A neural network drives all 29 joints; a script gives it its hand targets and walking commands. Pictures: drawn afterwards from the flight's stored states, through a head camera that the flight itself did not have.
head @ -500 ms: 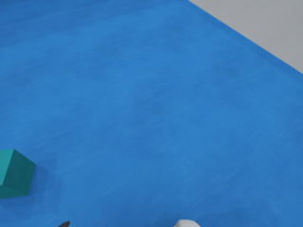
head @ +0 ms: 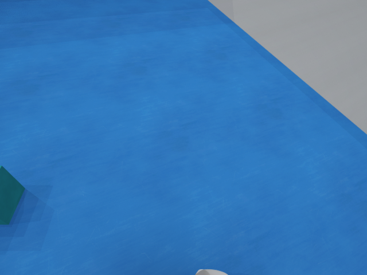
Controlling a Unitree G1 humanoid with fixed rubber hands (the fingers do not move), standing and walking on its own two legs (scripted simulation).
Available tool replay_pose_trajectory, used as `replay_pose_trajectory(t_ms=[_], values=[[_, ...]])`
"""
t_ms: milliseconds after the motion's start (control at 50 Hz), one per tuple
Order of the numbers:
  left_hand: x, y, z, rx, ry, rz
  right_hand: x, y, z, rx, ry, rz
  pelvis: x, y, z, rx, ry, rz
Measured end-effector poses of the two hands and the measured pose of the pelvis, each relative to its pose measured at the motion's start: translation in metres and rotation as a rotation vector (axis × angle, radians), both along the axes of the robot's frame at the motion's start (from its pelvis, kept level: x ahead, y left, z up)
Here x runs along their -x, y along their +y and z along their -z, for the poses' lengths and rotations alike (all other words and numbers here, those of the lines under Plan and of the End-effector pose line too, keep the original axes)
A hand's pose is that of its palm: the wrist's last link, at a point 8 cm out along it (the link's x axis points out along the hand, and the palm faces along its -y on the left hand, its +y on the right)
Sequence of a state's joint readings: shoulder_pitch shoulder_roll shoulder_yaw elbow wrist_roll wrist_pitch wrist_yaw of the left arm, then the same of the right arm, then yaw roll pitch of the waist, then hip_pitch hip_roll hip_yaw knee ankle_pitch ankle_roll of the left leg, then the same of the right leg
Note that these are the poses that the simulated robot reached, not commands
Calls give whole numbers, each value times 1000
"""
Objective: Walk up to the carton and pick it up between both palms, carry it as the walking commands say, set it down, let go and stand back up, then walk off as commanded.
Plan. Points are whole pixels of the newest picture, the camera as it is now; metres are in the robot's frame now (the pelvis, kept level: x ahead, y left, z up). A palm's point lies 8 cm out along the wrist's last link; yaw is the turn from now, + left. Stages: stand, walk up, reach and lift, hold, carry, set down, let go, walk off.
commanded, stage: walk off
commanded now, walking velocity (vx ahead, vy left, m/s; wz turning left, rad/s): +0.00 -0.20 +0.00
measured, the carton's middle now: out of the picture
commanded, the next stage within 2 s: stand in 1.90 s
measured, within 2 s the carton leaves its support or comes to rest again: neither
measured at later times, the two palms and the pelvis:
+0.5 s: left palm out of the picture +0.11 +0.10 -0.11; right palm out of the picture +0.00 -0.40 -0.14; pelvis +0.00 -0.14 +0.00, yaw -12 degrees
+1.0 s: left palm out of the picture +0.13 +0.11 -0.12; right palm out of the picture +0.02 -0.42 -0.11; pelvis +0.00 -0.12 +0.00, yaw -27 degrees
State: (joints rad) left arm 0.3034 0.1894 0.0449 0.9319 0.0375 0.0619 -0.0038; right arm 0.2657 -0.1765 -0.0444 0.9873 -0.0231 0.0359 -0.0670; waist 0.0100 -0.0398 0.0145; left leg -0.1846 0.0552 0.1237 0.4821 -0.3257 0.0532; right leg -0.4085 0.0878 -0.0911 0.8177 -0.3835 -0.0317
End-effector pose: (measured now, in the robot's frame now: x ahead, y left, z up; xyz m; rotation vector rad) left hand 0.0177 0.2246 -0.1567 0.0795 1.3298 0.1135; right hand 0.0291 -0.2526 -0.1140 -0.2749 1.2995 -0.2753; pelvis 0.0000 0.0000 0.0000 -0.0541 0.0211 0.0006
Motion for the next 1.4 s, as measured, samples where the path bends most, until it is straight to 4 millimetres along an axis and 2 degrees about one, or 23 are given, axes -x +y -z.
replay_pose_trajectory(t_ms=[100, 200, 280, 360, 400, 460, 560, 620, 680, 760, 840, 940, 1020, 1100, 1180, 1260, 1400], values=[[4, -5, -6, -3, 37, 31, 26, -17, -9, 6, 53, 40, 1, -17, -7, 14, 1, 30], [1, -18, -7, -36, 66, 54, 41, -42, -9, -10, 60, 72, 1, -46, -7, 9, 1, 59], [-22, -46, -11, -70, 35, 97, 45, -73, 6, -44, 27, 112, 0, -73, 0, -24, -7, 102], [-62, -80, -14, -135, -41, 172, 49, -113, 38, -88, 10, 163, -5, -107, 17, -52, -12, 146], [-78, -97, -23, -164, -82, 211, 47, -128, 44, -101, 7, 187, -4, -118, 16, -54, -12, 164], [-90, -114, -38, -186, -119, 235, 34, -142, 36, -125, -28, 200, 0, -134, 5, -97, -6, 192], [-93, -130, -47, -202, -121, 256, 18, -168, 20, -120, -82, 188, 6, -154, -5, -121, 3, 244], [-91, -139, -47, -190, -116, 248, 15, -184, 15, -92, -107, 200, 3, -160, -6, -107, 2, 263], [-91, -147, -48, -180, -112, 269, 13, -192, 13, -73, -136, 232, 0, -162, -6, -102, 4, 291], [-93, -148, -47, -172, -104, 303, 7, -189, 9, -71, -176, 254, 2, -160, -7, -108, 3, 338], [-95, -141, -45, -165, -93, 326, 4, -183, 5, -66, -193, 272, 4, -153, -8, -111, 5, 378], [-102, -124, -40, -161, -73, 360, 7, -175, -1, -32, -216, 309, 0, -135, -5, -99, 9, 435], [-119, -105, -31, -153, -61, 402, 15, -157, -6, 3, -231, 358, -6, -114, -2, -83, 20, 480], [-154, -93, -16, -118, -96, 453, 36, -131, -11, 55, -217, 410, -12, -89, 4, -54, 21, 513], [-192, -98, -21, -78, -153, 547, 69, -101, -24, 82, -162, 492, -20, -73, -5, -3, 11, 588], [-219, -101, -19, -50, -167, 615, 93, -75, -30, 89, -137, 560, -27, -65, -7, 14, 3, 634], [-233, -120, -18, -21, -132, 736, 126, -38, -21, 54, -126, 665, -29, -55, -5, 15, -4, 736]])
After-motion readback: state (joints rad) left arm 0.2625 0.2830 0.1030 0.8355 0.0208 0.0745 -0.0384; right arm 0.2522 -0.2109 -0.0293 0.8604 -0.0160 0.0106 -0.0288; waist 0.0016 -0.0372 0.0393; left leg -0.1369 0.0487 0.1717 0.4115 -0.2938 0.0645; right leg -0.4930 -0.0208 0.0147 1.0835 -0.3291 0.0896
